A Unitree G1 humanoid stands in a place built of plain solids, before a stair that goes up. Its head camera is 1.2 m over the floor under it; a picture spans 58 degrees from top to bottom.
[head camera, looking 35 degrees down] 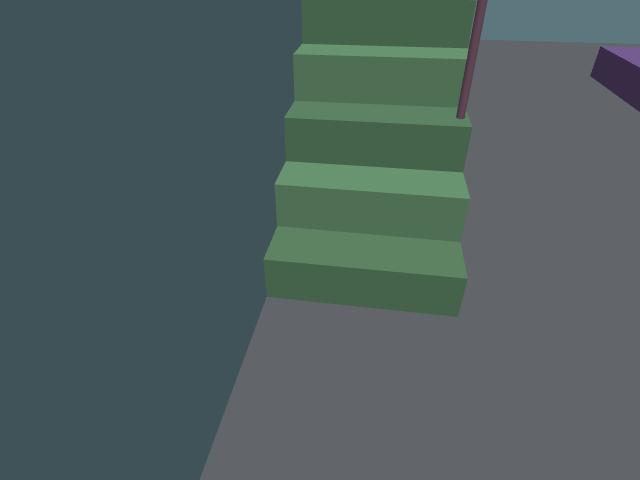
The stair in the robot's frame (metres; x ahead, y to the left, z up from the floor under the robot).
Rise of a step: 0.20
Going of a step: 0.23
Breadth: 0.76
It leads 8 degrees to the right of straight ahead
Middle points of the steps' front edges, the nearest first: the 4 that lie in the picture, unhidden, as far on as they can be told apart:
1.25 -0.16 0.19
1.48 -0.19 0.39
1.70 -0.22 0.59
1.93 -0.26 0.79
